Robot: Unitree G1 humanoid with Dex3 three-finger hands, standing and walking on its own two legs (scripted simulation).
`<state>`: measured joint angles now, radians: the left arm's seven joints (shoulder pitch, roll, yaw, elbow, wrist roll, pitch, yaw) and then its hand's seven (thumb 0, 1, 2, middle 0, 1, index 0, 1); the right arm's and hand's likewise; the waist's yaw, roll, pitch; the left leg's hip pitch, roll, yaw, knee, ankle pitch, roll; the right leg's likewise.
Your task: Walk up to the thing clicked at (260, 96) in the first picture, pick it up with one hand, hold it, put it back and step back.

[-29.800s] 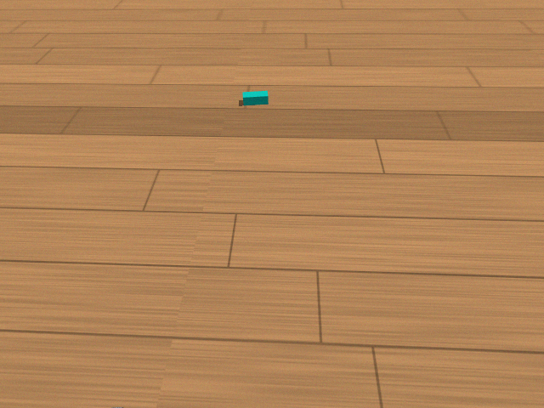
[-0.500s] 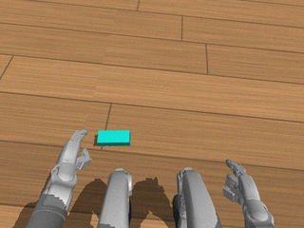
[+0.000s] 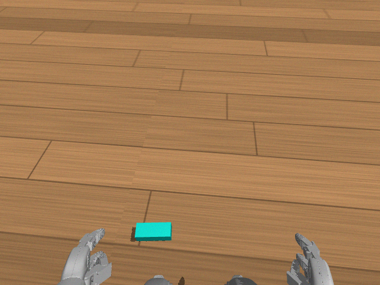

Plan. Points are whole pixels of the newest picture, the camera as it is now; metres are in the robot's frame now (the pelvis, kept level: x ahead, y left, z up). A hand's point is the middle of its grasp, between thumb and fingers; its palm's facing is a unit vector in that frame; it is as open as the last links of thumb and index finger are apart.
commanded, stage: home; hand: left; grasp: from above
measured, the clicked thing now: (154, 231) +0.45 +0.19 -0.68
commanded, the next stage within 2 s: none
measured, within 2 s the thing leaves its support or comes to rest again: neither
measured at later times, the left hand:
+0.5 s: hand (108, 276) +0.16 +0.17 -0.04, palm faces +0.07 -0.98 -0.21, open 7.4 cm
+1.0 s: hand (109, 277) +0.16 +0.17 -0.04, palm faces +0.06 -0.98 -0.20, open 7.4 cm
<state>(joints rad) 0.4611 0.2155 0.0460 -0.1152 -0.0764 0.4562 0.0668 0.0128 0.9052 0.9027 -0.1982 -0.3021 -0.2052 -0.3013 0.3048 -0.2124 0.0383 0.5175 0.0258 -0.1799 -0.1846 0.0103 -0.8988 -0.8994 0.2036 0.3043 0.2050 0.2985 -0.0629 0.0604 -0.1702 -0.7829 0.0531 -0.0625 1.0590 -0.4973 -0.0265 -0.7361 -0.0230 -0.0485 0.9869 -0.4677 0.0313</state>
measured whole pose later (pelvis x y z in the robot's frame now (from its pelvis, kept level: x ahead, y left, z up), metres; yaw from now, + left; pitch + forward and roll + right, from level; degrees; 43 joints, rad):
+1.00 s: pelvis +0.00 -0.01 +0.01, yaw +0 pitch +9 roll -2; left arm 0.49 0.22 0.03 -0.12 -0.05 0.46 0.02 0.01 0.91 0.90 -0.20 -0.30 -0.20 -0.30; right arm 0.28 -0.22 0.02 0.55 0.01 -0.26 -0.19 0.01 -0.90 -0.90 0.20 0.30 0.21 0.30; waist -0.04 0.05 -0.15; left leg -0.69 0.05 -0.06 1.00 -0.48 -0.03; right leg -0.65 -0.03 -0.05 0.95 -0.46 0.03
